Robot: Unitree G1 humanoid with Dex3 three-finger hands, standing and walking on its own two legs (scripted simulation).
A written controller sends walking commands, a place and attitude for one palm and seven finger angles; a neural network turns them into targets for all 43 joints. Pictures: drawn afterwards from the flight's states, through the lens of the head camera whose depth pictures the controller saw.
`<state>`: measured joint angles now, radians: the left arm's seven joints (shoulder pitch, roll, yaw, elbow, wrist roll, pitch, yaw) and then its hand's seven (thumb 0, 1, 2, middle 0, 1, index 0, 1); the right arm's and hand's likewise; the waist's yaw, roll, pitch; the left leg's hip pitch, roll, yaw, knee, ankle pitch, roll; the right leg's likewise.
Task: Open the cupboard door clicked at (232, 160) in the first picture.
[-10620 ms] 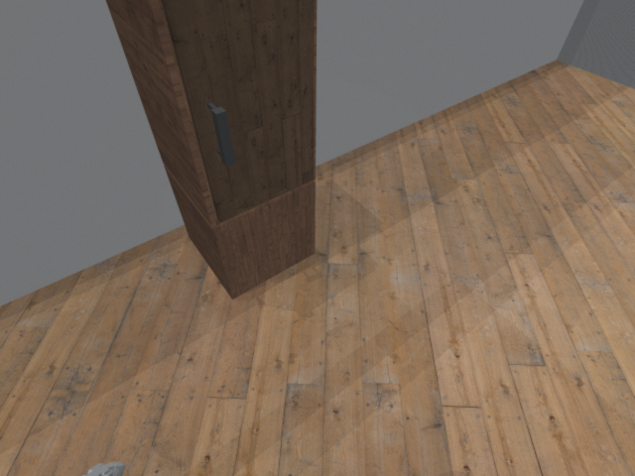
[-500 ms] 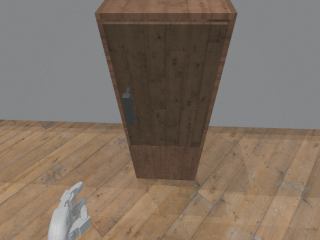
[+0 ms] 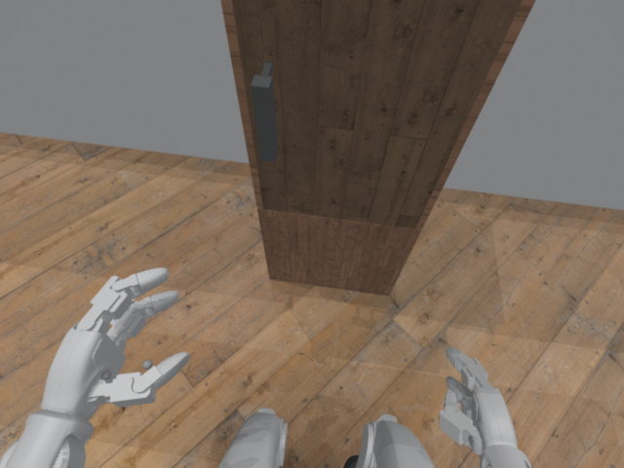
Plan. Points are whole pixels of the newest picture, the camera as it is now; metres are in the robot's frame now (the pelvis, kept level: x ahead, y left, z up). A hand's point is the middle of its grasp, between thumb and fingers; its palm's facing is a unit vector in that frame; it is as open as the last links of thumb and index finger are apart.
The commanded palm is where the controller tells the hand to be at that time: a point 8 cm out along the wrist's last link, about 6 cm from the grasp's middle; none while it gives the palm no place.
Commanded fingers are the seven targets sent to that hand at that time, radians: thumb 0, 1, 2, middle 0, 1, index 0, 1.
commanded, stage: raise the hand with hooked fingers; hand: left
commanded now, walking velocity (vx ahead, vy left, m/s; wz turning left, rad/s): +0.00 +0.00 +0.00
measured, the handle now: (268, 113) +0.60 +0.14 +0.06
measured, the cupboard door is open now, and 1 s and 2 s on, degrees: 0 0 0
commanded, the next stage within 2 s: move the hooked fingers beside the handle in 1.42 s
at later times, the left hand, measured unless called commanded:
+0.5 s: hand (106, 327) +0.25 +0.26 +0.06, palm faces -0.03 -1.00 -0.07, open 13.1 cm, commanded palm +0.23 +0.31 +0.06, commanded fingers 0.00 -0.50 0.30 -0.30 -1.20 -0.30 -1.20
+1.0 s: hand (81, 272) +0.30 +0.30 +0.07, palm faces -0.03 -1.00 -0.07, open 14.0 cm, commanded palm +0.27 +0.34 +0.07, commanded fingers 0.00 -0.50 0.30 -0.30 -1.20 -0.30 -1.20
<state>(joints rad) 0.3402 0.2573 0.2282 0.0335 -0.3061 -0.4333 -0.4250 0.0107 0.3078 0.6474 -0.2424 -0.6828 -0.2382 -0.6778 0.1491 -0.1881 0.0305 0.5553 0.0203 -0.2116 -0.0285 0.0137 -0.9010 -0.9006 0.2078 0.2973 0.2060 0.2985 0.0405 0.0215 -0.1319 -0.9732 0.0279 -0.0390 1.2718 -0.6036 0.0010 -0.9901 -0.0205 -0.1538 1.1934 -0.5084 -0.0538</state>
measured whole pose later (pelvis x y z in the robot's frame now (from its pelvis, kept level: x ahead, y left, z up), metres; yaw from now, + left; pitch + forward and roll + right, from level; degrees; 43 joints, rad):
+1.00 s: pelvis +0.00 +0.03 +0.03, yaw -1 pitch +17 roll -3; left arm -0.01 0.44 0.44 0.42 -0.37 -0.36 -0.54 -0.01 -0.49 0.30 -0.30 -1.20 -0.30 -1.19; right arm 0.27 -0.29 0.04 0.54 0.03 -0.20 -0.05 0.01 -0.90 -0.90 0.21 0.30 0.21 0.30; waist -0.02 0.01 -0.12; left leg -0.88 0.01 0.00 1.13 -0.55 0.04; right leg -0.90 -0.02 -0.11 1.04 -0.43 -0.01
